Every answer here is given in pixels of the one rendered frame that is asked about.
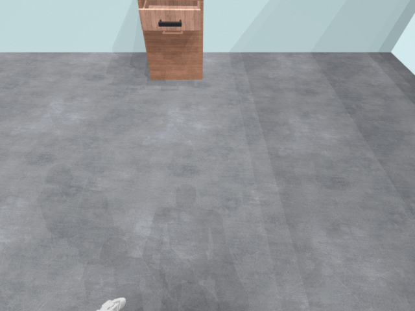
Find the drawer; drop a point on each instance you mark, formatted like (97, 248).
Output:
(154, 10)

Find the robot left hand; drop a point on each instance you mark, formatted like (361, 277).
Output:
(114, 305)

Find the handle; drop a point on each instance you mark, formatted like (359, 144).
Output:
(170, 23)
(172, 34)

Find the cabinet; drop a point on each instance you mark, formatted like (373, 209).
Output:
(175, 58)

